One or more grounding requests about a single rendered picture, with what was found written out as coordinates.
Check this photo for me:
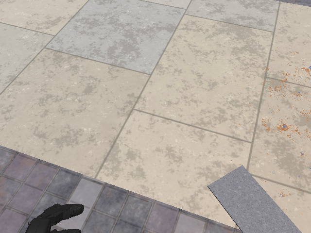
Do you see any left robot hand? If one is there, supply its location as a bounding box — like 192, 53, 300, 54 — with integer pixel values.
25, 203, 85, 233

